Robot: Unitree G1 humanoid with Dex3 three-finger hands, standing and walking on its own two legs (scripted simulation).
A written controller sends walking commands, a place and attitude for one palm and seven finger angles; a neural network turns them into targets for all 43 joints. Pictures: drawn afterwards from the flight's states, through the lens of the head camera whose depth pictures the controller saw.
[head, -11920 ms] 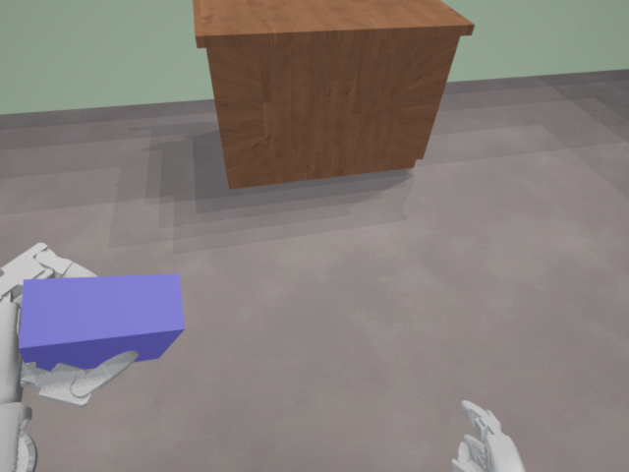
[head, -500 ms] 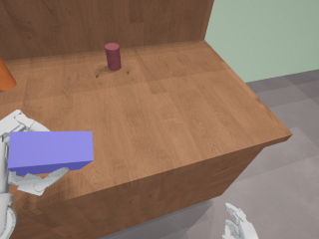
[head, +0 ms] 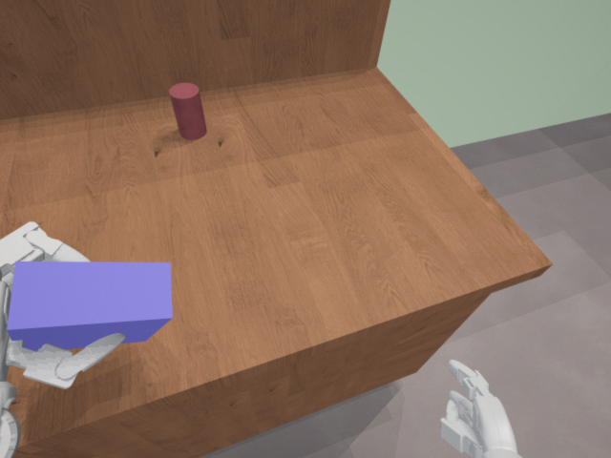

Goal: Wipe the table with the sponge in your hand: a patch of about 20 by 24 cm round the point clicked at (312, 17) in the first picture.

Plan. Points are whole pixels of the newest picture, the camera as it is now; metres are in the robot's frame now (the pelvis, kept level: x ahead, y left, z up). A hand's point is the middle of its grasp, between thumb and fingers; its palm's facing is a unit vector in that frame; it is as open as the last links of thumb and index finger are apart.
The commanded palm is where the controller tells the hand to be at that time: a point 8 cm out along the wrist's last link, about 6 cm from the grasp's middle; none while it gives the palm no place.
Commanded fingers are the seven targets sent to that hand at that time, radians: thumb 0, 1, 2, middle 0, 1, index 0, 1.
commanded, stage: come to a stop and stand still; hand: left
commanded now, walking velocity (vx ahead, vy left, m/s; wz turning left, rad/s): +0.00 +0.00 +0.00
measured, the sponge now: (115, 307) +0.23 +0.22 +0.13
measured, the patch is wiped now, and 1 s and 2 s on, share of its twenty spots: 0.00 0.00 0.00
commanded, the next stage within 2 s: look again from close up in 0.10 s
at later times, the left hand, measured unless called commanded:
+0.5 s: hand (78, 312) +0.21 +0.23 +0.15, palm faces +0.35 -0.85 -0.40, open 9.7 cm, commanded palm +0.15 +0.27 +0.17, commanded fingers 0.00 0.10 1.30 -1.20 -1.60 -1.20 -1.60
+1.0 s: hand (70, 344) +0.18 +0.23 +0.15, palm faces +0.39 -0.68 -0.63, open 9.7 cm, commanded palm +0.15 +0.27 +0.19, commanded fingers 0.00 0.10 1.30 -1.20 -1.60 -1.20 -1.60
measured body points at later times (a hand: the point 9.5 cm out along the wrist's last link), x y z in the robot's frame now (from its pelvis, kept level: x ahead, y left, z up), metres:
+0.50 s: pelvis -0.01 -0.01 +0.00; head +0.02 +0.00 +0.45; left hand +0.19 +0.28 +0.17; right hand +0.17 -0.24 -0.08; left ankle +0.01 +0.12 -0.74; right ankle -0.01 -0.15 -0.74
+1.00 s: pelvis -0.02 -0.03 -0.01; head -0.03 -0.04 +0.44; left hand +0.16 +0.26 +0.18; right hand +0.20 -0.22 -0.08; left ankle +0.01 +0.12 -0.74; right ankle -0.01 -0.15 -0.74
